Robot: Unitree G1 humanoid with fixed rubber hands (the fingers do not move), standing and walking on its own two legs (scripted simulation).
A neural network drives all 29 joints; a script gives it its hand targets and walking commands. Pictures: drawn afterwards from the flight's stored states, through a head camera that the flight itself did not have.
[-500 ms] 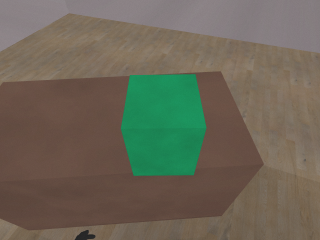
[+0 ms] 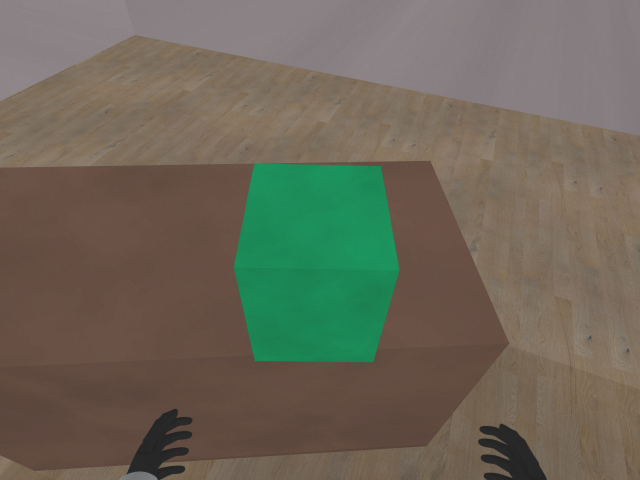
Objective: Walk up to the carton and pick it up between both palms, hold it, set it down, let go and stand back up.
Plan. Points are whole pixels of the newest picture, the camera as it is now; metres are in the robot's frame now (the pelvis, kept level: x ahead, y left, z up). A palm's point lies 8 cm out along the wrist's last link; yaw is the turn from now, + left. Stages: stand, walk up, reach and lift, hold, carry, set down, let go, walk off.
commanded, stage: reach and lift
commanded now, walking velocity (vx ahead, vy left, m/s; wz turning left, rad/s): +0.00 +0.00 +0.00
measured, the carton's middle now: (315, 266) +0.44 +0.04 -0.01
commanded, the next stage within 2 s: none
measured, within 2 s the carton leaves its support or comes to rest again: neither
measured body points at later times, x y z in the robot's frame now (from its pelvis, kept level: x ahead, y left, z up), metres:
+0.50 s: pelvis +0.00 +0.03 +0.00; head -0.04 +0.03 +0.45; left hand +0.20 +0.26 -0.05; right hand +0.18 -0.20 -0.05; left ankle -0.02 +0.13 -0.74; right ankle +0.01 -0.11 -0.74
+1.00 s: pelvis +0.02 +0.01 +0.00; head +0.01 +0.03 +0.45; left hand +0.25 +0.24 -0.03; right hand +0.24 -0.18 -0.03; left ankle -0.02 +0.13 -0.74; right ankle +0.01 -0.11 -0.74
